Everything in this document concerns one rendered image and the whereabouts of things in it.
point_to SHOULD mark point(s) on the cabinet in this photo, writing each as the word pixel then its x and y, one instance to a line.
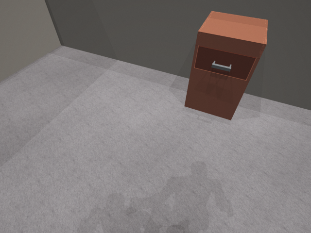
pixel 215 93

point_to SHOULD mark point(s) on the handle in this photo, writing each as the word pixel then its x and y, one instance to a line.
pixel 217 66

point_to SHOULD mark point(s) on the drawer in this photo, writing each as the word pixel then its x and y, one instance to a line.
pixel 240 64

